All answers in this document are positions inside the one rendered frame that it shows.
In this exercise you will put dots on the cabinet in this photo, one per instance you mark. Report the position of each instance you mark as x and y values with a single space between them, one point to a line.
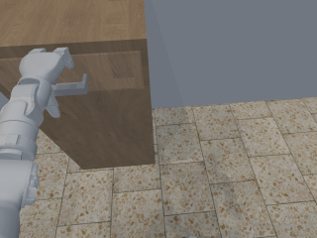
108 128

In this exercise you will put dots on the handle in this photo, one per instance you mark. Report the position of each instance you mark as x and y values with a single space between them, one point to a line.
71 88

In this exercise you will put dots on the drawer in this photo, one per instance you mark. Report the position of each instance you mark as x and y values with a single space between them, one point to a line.
116 70

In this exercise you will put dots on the robot left upper arm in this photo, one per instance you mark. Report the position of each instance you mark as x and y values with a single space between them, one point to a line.
19 182

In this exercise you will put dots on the left robot hand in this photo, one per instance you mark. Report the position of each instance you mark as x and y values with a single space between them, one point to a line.
49 66

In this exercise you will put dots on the robot left forearm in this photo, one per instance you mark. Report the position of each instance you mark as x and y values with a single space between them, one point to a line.
21 118

